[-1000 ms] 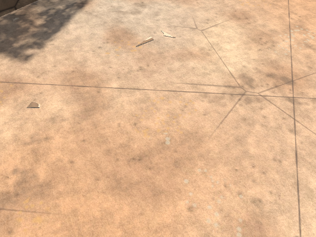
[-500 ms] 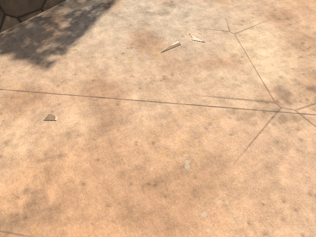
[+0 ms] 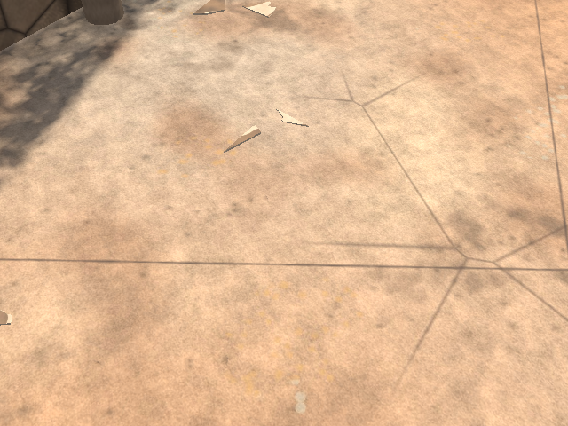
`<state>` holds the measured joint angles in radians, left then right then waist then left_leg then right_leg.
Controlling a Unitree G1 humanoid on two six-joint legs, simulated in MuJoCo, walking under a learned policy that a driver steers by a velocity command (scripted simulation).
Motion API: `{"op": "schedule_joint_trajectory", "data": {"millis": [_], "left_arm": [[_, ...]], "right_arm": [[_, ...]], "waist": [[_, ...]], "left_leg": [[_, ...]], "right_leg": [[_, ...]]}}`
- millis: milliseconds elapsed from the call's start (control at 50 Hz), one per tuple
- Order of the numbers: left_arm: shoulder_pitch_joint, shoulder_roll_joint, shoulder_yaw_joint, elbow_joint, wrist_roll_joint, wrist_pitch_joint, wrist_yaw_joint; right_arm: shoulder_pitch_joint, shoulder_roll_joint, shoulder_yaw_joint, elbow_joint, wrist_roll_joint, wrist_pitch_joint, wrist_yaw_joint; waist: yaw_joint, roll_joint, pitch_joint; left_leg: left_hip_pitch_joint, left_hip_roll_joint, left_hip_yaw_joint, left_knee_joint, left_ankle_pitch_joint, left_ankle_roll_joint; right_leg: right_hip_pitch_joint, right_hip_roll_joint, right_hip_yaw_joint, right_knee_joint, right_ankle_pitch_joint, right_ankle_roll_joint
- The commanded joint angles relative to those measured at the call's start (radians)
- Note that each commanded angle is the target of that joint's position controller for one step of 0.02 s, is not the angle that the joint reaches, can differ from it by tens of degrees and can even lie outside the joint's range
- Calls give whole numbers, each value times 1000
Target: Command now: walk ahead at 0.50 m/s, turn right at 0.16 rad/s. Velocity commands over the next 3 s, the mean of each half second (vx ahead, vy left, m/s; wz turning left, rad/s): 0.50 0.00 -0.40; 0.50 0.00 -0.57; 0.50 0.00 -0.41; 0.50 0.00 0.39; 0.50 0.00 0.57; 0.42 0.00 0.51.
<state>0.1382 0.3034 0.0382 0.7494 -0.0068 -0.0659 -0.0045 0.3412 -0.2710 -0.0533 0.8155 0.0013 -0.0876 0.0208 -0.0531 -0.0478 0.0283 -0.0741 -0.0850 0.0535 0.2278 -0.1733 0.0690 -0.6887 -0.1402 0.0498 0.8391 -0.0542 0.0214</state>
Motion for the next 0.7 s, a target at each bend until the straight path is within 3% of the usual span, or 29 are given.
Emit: {"op": "schedule_joint_trajectory", "data": {"millis": [20,80,140,180,200,220,240,260,280,300,320,340,380,420,480,540,580,640,680,700], "left_arm": [[-57,27,-2,-60,-6,-14,-14],[-128,38,0,-97,-18,-14,-30],[-155,52,7,-130,-14,-14,-49],[-85,83,24,-129,-8,-10,-55],[35,116,46,-103,-7,-6,-52],[194,178,78,-65,-10,-1,-41],[294,302,111,-62,-7,3,-31],[301,249,93,-71,-20,0,-33],[277,187,72,-74,-11,-2,-32],[223,163,67,-84,-7,-4,-29],[164,142,60,-96,-5,-3,-27],[122,117,51,-110,3,-4,-25],[93,113,51,-128,5,-4,-19],[109,132,58,-121,0,-8,-8],[155,152,66,-102,-9,-4,10],[203,159,69,-82,-14,7,20],[235,160,70,-68,-19,13,22],[246,149,71,-60,-19,26,28],[223,143,72,-65,-16,34,29],[211,114,61,-73,-13,34,26]], "right_arm": [[-44,-168,-37,-58,2,-18,-10],[5,-181,-42,-21,7,-6,-12],[5,-190,-48,-3,12,15,-20],[-24,-212,-54,-11,11,30,-31],[-46,-216,-54,-19,9,42,-38],[-36,-194,-44,-35,0,46,-50],[59,-101,-8,-85,-19,25,-42],[39,-87,5,-80,-23,-10,-27],[-44,-162,-14,-101,19,-36,-9],[-109,-162,-10,-122,31,-50,-5],[-138,-156,-11,-127,13,-55,-11],[-135,-164,-20,-126,-4,-47,-18],[-107,-146,-20,-127,-16,-26,-20],[-120,-125,-16,-134,-20,-10,-25],[-240,-96,-6,-167,-20,-8,-28],[-345,-79,1,-190,-9,-19,-16],[-389,-92,-2,-205,1,-27,-7],[-392,-125,-16,-210,5,-40,4],[-312,-147,-30,-191,7,-49,2],[-215,-172,-45,-170,-1,-54,-5]], "waist": [[-1,90,26],[-28,87,44],[-17,91,44],[31,121,-18],[101,118,-90],[166,80,-185],[140,-136,-321],[142,-169,-426],[164,-110,-323],[147,-36,-210],[111,39,-125],[74,27,-93],[39,-5,-81],[35,-5,-64],[74,-9,-34],[117,-29,-24],[131,-34,-19],[118,-51,-22],[70,-80,-41],[20,-70,-103]], "left_leg": [[-84,248,-69,-125,218,136],[41,303,-48,-104,210,124],[172,347,-26,-31,318,95],[204,342,9,106,634,64],[179,314,49,274,778,39],[39,271,83,511,714,1],[-400,132,92,917,254,-71],[-611,11,-95,1095,-384,-85],[-712,79,-173,1145,-341,-61],[-720,122,-154,1095,-259,-45],[-687,158,-141,1000,-199,-47],[-615,187,-144,927,-155,-54],[-544,191,-136,867,-119,-83],[-540,182,-119,786,-65,-116],[-534,153,-115,562,127,-141],[-458,106,-107,377,264,-142],[-441,91,-122,319,272,-133],[-419,82,-149,250,183,-104],[-309,77,-131,214,119,-67],[-146,99,-131,187,129,-33]], "right_leg": [[92,27,-41,-166,178,-7],[48,45,-23,-238,166,-36],[12,67,-30,-273,45,-78],[132,123,-88,-272,-57,-112],[291,167,-123,-297,-54,-137],[549,161,-67,-302,-16,-175],[969,-90,402,-314,-119,-348],[1103,-193,782,-501,-231,-426],[1043,-171,672,-530,-276,-370],[903,-133,540,-536,-220,-337],[752,-94,438,-551,-117,-314],[645,-63,375,-572,-17,-301],[541,-29,328,-610,79,-313],[481,-8,271,-625,143,-318],[448,39,214,-621,115,-277],[434,59,217,-603,24,-240],[470,40,265,-573,-7,-234],[567,7,355,-489,-18,-219],[578,10,385,-418,37,-198],[547,58,355,-314,84,-169]]}}
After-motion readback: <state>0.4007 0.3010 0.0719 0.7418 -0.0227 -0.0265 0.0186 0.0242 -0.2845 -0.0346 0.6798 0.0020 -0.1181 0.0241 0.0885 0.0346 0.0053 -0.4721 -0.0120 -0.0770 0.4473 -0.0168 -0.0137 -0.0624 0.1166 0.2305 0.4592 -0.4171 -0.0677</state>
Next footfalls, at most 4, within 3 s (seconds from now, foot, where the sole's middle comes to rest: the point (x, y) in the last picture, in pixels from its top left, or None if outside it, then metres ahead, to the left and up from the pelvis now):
0.22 right None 0.31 -0.15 -0.78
0.72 left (290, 367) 0.63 -0.03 -0.78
1.22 right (433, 323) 0.73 -0.41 -0.78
1.78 left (417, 210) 1.11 -0.45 -0.78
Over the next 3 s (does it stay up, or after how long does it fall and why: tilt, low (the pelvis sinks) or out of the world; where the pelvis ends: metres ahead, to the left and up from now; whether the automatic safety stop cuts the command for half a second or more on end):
stays up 1.52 -0.61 0.00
